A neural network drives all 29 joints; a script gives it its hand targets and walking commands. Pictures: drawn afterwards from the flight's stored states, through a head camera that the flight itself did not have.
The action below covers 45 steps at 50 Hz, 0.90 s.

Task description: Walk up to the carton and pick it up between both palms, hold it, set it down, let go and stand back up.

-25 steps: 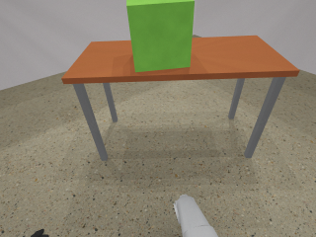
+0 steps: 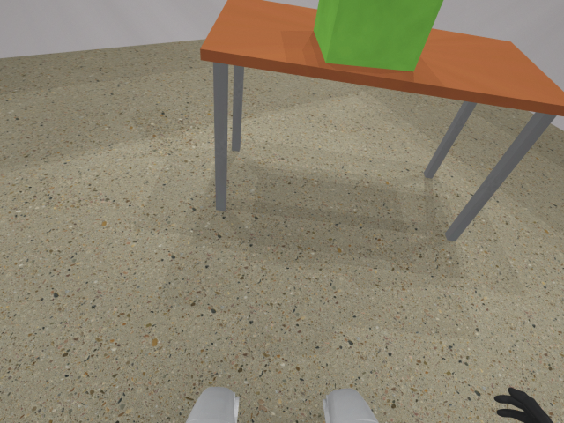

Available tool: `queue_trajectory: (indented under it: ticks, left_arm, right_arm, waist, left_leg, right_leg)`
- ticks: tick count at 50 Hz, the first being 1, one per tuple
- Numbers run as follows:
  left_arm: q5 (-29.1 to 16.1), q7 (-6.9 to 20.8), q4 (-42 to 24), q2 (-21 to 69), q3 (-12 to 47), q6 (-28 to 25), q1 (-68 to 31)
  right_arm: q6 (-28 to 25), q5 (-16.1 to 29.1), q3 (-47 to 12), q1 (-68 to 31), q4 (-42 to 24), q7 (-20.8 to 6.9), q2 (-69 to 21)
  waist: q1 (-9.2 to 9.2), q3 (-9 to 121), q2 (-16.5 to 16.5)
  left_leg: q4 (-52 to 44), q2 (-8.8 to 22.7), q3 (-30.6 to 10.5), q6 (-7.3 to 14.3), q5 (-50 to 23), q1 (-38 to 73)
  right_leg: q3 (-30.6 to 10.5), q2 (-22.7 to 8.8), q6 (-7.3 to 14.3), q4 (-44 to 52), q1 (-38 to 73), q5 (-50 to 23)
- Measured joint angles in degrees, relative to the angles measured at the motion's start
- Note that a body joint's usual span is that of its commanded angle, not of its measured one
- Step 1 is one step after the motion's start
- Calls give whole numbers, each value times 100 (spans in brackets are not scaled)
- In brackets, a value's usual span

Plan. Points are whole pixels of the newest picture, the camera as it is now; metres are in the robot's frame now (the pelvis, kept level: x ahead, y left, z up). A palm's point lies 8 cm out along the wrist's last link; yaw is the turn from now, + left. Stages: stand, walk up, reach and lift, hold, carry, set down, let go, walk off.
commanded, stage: walk up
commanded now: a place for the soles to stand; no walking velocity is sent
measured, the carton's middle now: out of the picture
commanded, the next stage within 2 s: none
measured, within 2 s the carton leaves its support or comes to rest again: neither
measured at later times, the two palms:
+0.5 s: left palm out of the picture +0.11 +0.40 -0.03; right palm out of the picture +0.02 -0.28 +0.07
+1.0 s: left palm (71, 374) +0.19 +0.26 +0.02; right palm out of the picture +0.10 -0.42 -0.01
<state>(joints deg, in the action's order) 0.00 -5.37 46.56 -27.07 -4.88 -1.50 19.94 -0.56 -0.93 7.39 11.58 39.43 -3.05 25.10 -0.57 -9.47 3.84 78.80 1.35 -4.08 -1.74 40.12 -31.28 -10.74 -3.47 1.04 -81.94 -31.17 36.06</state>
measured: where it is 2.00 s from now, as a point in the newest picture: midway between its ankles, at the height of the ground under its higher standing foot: outside the picture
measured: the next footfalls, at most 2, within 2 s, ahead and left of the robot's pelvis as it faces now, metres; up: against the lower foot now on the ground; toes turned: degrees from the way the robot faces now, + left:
right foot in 0.92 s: +0.24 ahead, -0.19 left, +0.00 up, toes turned +2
left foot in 1.68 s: +0.22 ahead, +0.08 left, +0.00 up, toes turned -2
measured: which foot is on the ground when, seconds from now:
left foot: down 0.00-0.94, up 0.96-1.00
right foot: up 0.00-0.90, down 0.92-1.00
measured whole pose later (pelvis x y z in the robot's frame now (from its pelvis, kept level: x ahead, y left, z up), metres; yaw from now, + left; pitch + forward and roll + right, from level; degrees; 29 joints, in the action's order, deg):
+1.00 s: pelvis +0.08 -0.08 +0.08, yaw -3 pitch -3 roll +4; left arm 0.0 1.0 48.1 -27.2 -4.9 -3.9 14.5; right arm -4.9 -1.6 7.0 21.9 45.5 -0.3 24.4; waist -0.6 -3.5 1.7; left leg 56.5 1.3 -1.5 0.0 27.4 -19.3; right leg -6.4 1.5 0.2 -48.1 -31.5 13.8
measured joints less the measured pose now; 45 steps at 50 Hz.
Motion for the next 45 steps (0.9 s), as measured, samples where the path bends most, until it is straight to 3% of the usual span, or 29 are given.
queue_trajectory:
  ticks: [2,4,12,19,24,26,32,37,41,45]
  left_arm:
    - [0,83,10,-3,0,1,-60]
    - [-1,169,5,-5,1,1,-345]
    - [-1,420,45,-38,2,2,-846]
    - [-1,513,119,-39,1,28,-538]
    - [-1,514,149,-39,0,59,-513]
    - [-1,514,149,-39,0,59,-516]
    - [-1,514,148,-40,0,59,-536]
    - [-1,529,148,-40,1,59,-547]
    - [-1,571,146,-41,1,41,-561]
    - [-1,638,144,-43,2,-39,-559]
  right_arm:
    - [-26,86,0,303,113,35,-47]
    - [-38,112,-1,688,337,106,-51]
    - [-332,48,-2,1090,600,225,-69]
    - [-491,59,-1,1089,604,282,-71]
    - [-492,69,-2,1090,604,315,-70]
    - [-492,70,-2,1090,604,322,-71]
    - [-529,65,-3,1089,604,324,-71]
    - [-530,46,-3,1089,604,324,-71]
    - [-530,6,-3,1089,604,324,-71]
    - [-530,-49,-4,1082,603,323,-72]
  waist:
    - [0,142,43]
    - [-6,226,-40]
    - [-10,340,-117]
    - [-8,345,-57]
    - [-8,348,7]
    - [-8,355,39]
    - [-7,428,106]
    - [-7,507,112]
    - [-5,543,114]
    - [-4,671,98]
  left_leg:
    - [-54,33,302,61,-35,161]
    - [-378,13,371,66,-177,399]
    - [-2458,-62,375,88,-1126,1007]
    - [-3548,-89,398,171,-2009,1016]
    - [-3604,-203,564,617,-1979,1094]
    - [-3604,-254,633,650,-1932,1171]
    - [-3606,-368,747,642,-1812,1331]
    - [-3606,-375,770,507,-1713,1360]
    - [-3606,-365,744,365,-1611,1405]
    - [-3607,-280,730,163,-1465,1445]
  right_leg:
    - [-3,446,1,-946,-303,3]
    - [6,776,0,-1302,-378,-177]
    - [19,790,0,-1293,-702,-2048]
    - [16,789,0,-750,-703,-2291]
    - [16,790,0,-289,-703,-2292]
    - [16,790,0,-115,-704,-2291]
    - [14,789,0,568,-703,-2290]
    - [13,759,0,1209,-704,-2290]
    - [9,597,-1,1852,-704,-2288]
    - [7,294,-1,3120,-510,-2079]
